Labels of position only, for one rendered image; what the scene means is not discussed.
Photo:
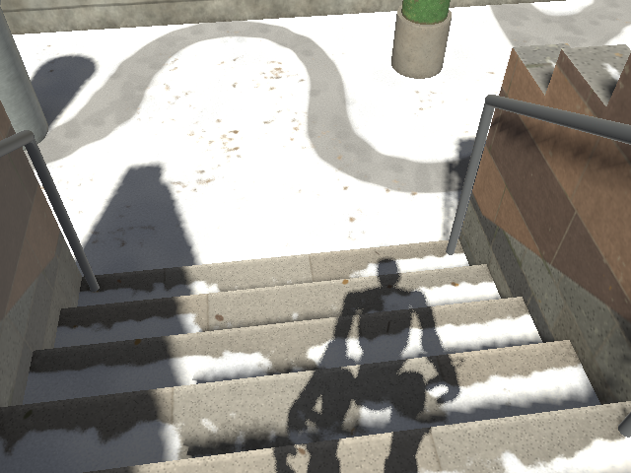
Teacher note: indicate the stairs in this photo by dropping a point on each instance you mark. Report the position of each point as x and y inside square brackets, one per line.
[390, 359]

